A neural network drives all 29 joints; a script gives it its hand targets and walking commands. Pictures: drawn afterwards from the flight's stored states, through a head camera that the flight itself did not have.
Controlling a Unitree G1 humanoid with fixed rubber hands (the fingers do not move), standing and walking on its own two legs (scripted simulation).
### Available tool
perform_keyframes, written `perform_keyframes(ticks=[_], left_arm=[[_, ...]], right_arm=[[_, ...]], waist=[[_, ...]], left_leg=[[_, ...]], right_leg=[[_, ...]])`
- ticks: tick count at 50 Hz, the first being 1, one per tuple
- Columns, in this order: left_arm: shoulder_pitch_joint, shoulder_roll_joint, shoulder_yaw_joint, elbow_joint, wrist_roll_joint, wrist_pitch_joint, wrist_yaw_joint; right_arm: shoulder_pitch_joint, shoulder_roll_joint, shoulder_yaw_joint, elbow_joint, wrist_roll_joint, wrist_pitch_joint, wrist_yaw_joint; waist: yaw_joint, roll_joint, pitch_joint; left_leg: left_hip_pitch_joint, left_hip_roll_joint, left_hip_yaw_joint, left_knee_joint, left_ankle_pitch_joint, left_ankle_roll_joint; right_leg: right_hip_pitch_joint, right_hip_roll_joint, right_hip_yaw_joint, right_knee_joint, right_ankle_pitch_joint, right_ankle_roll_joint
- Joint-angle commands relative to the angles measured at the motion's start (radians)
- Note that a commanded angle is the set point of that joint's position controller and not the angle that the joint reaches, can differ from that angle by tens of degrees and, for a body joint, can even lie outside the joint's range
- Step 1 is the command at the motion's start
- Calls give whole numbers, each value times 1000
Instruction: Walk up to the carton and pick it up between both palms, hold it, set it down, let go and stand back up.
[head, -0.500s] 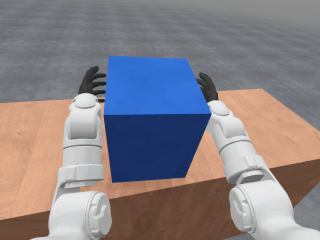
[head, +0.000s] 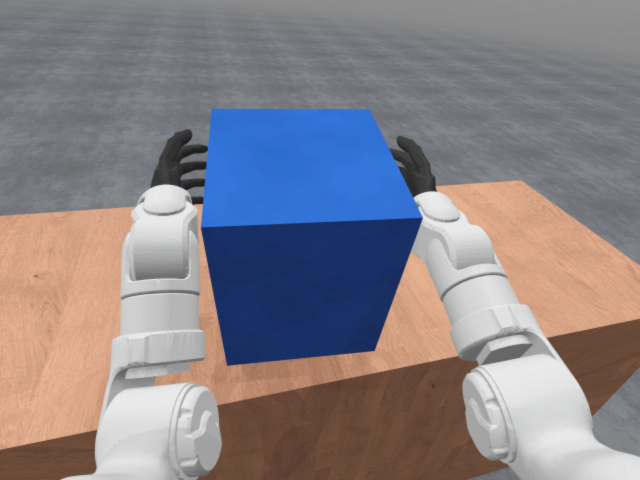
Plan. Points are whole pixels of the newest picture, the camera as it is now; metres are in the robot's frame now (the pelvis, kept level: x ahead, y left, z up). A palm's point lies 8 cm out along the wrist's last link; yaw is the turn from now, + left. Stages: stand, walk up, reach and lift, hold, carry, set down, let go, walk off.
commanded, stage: hold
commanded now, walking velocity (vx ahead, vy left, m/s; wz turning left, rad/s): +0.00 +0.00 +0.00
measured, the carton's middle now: (298, 237) +0.39 +0.01 +0.17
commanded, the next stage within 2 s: none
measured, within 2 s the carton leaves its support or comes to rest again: neither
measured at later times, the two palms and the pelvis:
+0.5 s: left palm (163, 189) +0.36 +0.16 +0.26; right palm (420, 189) +0.38 -0.13 +0.26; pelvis +0.00 +0.00 +0.00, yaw +0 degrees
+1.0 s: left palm (168, 185) +0.36 +0.16 +0.26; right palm (426, 187) +0.37 -0.13 +0.26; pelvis +0.00 +0.00 +0.00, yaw +1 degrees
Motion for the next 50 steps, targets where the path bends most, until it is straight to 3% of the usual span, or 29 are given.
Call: perform_keyframes(ticks=[1, 21, 47, 48, 49, 50], left_arm=[[-607, -506, -416, -70, -174, -35, -153], [-640, -493, -410, -93, -184, 8, -176], [-627, -480, -419, -145, -191, 23, -195], [-652, -507, -522, -198, -268, 23, -201], [-657, -500, -516, -201, -257, 24, -197], [-636, -480, -488, -175, -237, 28, -196]], right_arm=[[-747, 545, 240, -284, 91, -38, 63], [-760, 546, 239, -288, 116, 26, 54], [-736, 546, 270, -340, 152, 58, 41], [-734, 556, 233, -445, 144, 45, 32], [-745, 540, 244, -437, 153, 59, 25], [-721, 539, 263, -414, 161, 73, 20]], waist=[[-6, 72, -329], [-9, 76, -309], [-15, 78, -323], [-104, 83, -427], [-73, 102, -405], [-75, 84, -369]], left_leg=[[444, 34, -110, 25, 88, -44], [388, 37, -111, -2, 8, -40], [392, 28, -108, 10, 62, -51], [437, 25, -111, 42, 115, -73], [434, 12, -117, 54, 155, -78], [430, 8, -113, 47, 141, -72]], right_leg=[[-241, 5, -13, -67, 148, 54], [-233, 7, -9, -62, 94, 53], [-212, 12, -7, -59, 137, 56], [-185, 24, -6, -37, 212, 65], [-185, 14, -3, -42, 240, 72], [-192, 16, -3, -43, 242, 78]])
